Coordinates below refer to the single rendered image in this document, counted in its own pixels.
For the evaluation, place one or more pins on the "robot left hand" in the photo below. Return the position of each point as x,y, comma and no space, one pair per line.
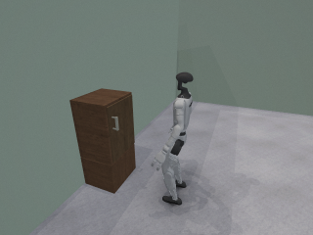
160,157

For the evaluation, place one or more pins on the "robot left forearm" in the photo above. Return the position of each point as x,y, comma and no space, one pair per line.
172,139

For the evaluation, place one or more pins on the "robot head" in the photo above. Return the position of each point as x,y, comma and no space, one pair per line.
184,77

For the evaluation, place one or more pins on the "robot left upper arm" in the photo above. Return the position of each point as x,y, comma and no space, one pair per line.
179,107

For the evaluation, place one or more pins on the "cupboard door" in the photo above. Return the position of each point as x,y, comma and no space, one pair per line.
123,138

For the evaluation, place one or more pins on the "handle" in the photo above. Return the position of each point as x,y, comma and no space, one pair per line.
116,123

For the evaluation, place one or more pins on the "robot left thigh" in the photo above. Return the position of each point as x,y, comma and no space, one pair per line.
174,150

